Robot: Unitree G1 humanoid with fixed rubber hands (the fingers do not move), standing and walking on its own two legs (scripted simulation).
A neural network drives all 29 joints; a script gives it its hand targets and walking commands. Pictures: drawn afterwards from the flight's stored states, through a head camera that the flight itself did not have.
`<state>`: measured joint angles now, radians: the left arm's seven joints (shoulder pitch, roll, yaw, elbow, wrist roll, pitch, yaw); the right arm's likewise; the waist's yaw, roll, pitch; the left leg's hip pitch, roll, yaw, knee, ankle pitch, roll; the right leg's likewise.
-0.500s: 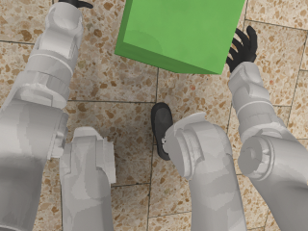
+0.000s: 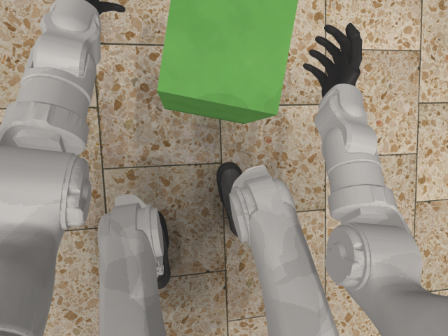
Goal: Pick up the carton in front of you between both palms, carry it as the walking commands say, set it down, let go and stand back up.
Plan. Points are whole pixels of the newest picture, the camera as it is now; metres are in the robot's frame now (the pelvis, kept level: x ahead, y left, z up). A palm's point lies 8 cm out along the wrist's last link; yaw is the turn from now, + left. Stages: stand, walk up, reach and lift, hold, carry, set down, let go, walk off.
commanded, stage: set down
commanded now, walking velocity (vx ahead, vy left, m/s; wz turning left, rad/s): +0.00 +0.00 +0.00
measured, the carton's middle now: (218, 64) +0.54 -0.11 -0.32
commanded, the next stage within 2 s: let go in 0.62 s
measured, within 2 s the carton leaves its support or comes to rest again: neither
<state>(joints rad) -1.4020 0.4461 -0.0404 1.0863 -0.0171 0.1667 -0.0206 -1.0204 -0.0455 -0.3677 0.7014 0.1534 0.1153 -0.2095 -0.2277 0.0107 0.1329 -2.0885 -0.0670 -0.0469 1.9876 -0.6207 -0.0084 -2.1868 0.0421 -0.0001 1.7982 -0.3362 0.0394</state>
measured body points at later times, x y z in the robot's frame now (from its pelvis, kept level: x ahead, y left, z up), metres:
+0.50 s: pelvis +0.03 +0.01 +0.13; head +0.33 +0.03 +0.47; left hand +0.60 +0.11 +0.02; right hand +0.45 -0.25 +0.04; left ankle +0.08 +0.12 -0.41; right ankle +0.17 -0.12 -0.41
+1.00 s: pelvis +0.07 +0.00 +0.26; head +0.28 +0.02 +0.65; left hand +0.48 +0.16 +0.14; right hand +0.37 -0.23 +0.16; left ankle +0.08 +0.12 -0.41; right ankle +0.17 -0.12 -0.41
